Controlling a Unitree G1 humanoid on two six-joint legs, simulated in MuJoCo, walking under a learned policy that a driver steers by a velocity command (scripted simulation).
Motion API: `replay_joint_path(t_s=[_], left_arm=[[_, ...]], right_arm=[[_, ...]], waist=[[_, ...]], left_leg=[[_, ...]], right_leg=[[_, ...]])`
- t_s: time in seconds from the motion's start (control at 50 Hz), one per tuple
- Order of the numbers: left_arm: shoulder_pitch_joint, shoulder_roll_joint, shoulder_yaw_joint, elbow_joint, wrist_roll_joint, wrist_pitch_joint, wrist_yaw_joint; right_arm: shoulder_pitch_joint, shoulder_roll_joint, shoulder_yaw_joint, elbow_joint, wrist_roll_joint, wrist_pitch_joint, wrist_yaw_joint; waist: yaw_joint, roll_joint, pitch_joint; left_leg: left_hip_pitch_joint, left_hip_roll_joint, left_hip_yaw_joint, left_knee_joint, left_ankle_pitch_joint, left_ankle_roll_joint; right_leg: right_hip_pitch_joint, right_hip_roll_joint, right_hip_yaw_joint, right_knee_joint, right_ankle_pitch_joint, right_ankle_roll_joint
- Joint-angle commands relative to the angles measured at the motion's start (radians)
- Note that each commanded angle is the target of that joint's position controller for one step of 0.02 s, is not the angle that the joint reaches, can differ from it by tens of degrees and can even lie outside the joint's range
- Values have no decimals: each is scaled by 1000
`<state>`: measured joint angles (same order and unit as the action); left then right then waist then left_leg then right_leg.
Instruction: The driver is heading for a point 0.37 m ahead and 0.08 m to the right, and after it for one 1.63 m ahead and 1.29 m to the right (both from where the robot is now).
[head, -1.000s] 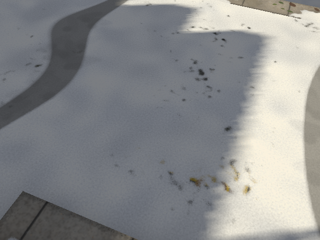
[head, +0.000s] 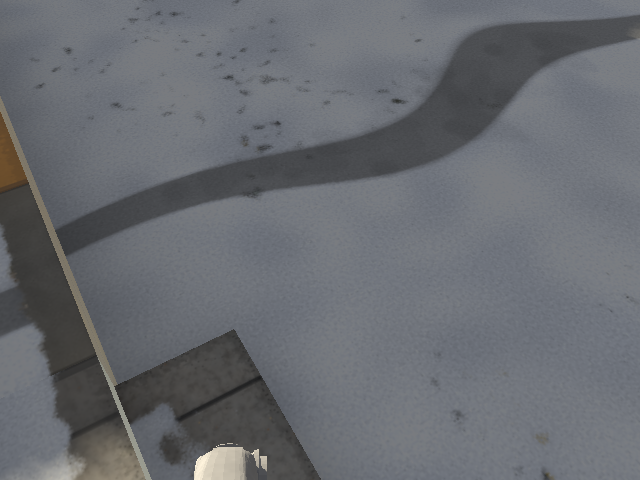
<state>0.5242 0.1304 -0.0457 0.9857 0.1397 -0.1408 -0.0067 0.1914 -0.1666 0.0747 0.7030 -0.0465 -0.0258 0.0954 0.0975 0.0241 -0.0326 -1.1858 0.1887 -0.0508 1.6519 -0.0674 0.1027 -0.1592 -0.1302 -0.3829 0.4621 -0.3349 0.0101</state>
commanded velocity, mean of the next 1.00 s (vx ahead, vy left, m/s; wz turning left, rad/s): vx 0.29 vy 0.00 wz -0.18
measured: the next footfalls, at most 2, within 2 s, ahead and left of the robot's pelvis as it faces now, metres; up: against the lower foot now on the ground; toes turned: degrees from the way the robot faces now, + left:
left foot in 0.06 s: +0.18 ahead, +0.20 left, +0.14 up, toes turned +7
right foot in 0.46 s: +0.26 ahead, -0.02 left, +0.00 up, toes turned +0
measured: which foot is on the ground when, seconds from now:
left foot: up 0.00-0.04, down 0.06-0.46, up 0.48-0.74, down 0.76-1.00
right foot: down 0.00-0.22, up 0.24-0.44, down 0.46-0.76, up 0.78-1.00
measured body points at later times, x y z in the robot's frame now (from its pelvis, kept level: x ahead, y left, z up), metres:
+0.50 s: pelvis +0.23 +0.06 -0.01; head +0.24 +0.05 +0.44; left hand +0.36 +0.33 -0.11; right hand +0.17 -0.18 -0.15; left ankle +0.16 +0.19 -0.58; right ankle +0.22 -0.02 -0.72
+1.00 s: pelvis +0.37 +0.08 -0.02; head +0.38 +0.08 +0.43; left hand +0.61 +0.27 -0.11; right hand +0.41 -0.20 -0.13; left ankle +0.45 +0.19 -0.73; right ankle +0.31 -0.03 -0.62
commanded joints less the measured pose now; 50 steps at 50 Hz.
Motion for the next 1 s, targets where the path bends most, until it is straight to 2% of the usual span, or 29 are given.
replay_joint_path(t_s=[0.02,0.08,0.14,0.18,0.22,0.24,0.26,0.28,0.3,0.32,0.36,0.4,0.46,0.48,0.5,0.52,0.56,0.58,0.68,0.72,0.74,0.76,0.78,0.8,0.82,0.86,0.88,0.92,1.0], left_arm=[[-120,182,34,-94,-7,-26,2],[-177,271,75,-135,-22,-17,4],[-140,244,78,-128,4,-8,2],[-114,276,89,-82,-20,5,-37],[-233,302,102,-91,3,19,-72],[-393,287,106,-153,-10,27,-91],[-448,229,97,-202,-47,33,-106],[-443,111,77,-226,-165,71,-96],[-481,88,64,-268,-145,88,-90],[-453,257,102,-223,-38,39,-58],[-318,171,82,-152,-4,16,4],[-215,209,90,-103,-30,12,24],[307,180,94,58,-58,5,-13],[363,254,111,77,-55,-5,-31],[120,427,124,-82,-97,-31,-43],[31,418,133,-112,-81,-33,-42],[-218,324,108,-219,-112,-30,-37],[-235,225,76,-219,-118,-20,-27],[-364,321,71,-277,-112,-13,-48],[-361,349,85,-294,-123,-4,-67],[-412,344,84,-319,-87,-8,-79],[-432,308,88,-345,-90,-26,-96],[-175,109,47,-328,-83,-29,-95],[-179,166,60,-328,-108,7,-81],[-266,202,79,-337,-111,39,-51],[-268,188,71,-317,-65,82,-11],[-228,152,59,-301,-39,89,-15],[-113,118,51,-253,-25,104,-57],[-296,213,79,-379,-33,103,-77]], right_arm=[[-63,-56,-14,-92,5,-12,3],[-136,-83,-27,-131,-2,-36,-12],[-109,-83,-30,-101,53,-84,-33],[-11,-148,-62,-55,76,-74,-21],[248,-266,-125,45,47,-69,-40],[464,-304,-141,123,1,-76,-62],[507,-316,-141,135,-45,-96,-62],[456,-273,-159,208,30,-54,-165],[385,-203,-127,178,40,-39,-214],[416,-21,-45,199,-28,-84,-72],[208,35,-31,168,-3,-113,-26],[35,-42,-40,95,11,-136,-56],[-286,-228,-77,-9,-54,-134,-54],[-254,-175,-67,-13,-41,-117,-42],[-62,-111,-75,-39,-3,-111,-19],[25,-139,-79,-26,3,-118,-15],[56,-184,-88,-51,15,-105,-41],[-20,-199,-92,-46,-4,-91,-60],[27,-91,-52,-38,-23,-40,-48],[27,-169,-83,-33,-10,-50,-47],[148,-212,-105,-9,-14,-63,-56],[324,-290,-138,26,7,-83,-69],[344,-379,-150,3,27,-92,-72],[307,-323,-147,-32,-48,-84,-54],[220,-281,-138,-23,-36,-88,-59],[15,-70,-70,-49,28,-80,-65],[-43,-29,-62,-43,26,-80,-73],[-162,-119,-96,-65,-6,-90,-115],[-69,-195,-121,-31,-12,-112,-156]], waist=[[-60,-89,86],[-41,-125,102],[-20,-49,8],[-93,-74,-73],[-249,10,-106],[-366,127,-165],[-367,187,-129],[-348,493,-37],[-314,457,37],[-245,24,3],[-109,65,-15],[-33,-15,15],[275,-140,34],[261,-235,77],[41,-255,4],[-14,-145,-43],[-73,-135,-31],[-72,-8,35],[-212,-35,24],[-203,-36,21],[-253,-52,-29],[-317,63,-114],[-186,322,-438],[-219,181,-371],[-194,53,-150],[-94,13,-150],[-36,29,-105],[2,26,-67],[-101,39,-74]], left_leg=[[204,-7,24,-232,-31,-3],[308,-77,65,-469,-220,-24],[389,-141,31,-542,-115,4],[665,-224,42,-535,-144,5],[1065,-200,-134,-668,-236,31],[1192,-120,-353,-839,-371,66],[1173,-103,-477,-926,-536,93],[1081,16,-455,-1068,-384,73],[909,-4,-489,-1025,-453,52],[696,-51,-377,-632,-549,61],[525,-3,-241,-675,-430,-9],[319,-27,-129,-674,-532,-28],[18,-131,147,-200,-629,-116],[55,-186,101,118,-705,-102],[-54,-220,-13,109,-508,-138],[-138,-210,-28,169,-488,-182],[-229,-136,-100,48,-365,-219],[-186,-104,-101,-85,-290,-217],[748,-137,73,-576,-51,-175],[881,-209,115,-734,-97,-157],[1047,-239,111,-721,-22,-128],[1237,-193,40,-893,254,-15],[1546,193,-435,-973,867,409],[1361,285,-700,-1157,696,468],[1177,255,-632,-1158,379,380],[932,170,-362,-1137,225,256],[767,120,-256,-1183,181,199],[538,11,-35,-1231,44,118],[750,97,42,-1139,85,94]], right_leg=[[-97,-250,160,-305,-147,-178],[69,-305,168,-280,-109,-178],[178,-248,90,-162,120,-159],[70,-175,48,-32,396,-123],[-316,-99,98,302,238,-47],[-516,-17,208,613,-120,-24],[-677,99,401,764,-124,-76],[-753,109,442,1094,-259,-14],[-796,110,536,1098,-250,-24],[-666,113,635,905,88,-111],[-475,64,509,759,213,-114],[-186,104,371,521,238,-9],[489,140,299,220,440,-5],[442,88,425,-5,389,-82],[484,-100,832,129,900,-265],[554,-141,815,193,1262,-312],[282,-199,976,203,853,-383],[82,-161,982,183,679,-394],[-658,41,778,61,447,-326],[-553,65,774,136,432,-281],[-533,91,752,284,574,-239],[-535,180,656,523,740,-148],[-647,302,552,963,-54,-12],[-773,286,556,1142,-292,1],[-861,242,565,1210,-191,15],[-746,123,532,1122,-77,34],[-607,86,497,1082,-47,43],[-375,113,415,1097,163,36],[-433,54,408,895,153,36]])
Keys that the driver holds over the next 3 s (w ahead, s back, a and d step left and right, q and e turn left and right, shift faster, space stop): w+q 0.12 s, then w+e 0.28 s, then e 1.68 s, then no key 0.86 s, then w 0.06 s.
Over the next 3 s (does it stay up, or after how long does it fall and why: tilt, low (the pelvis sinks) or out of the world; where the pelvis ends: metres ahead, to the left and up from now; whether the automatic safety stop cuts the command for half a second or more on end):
stays up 0.45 -0.19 -0.15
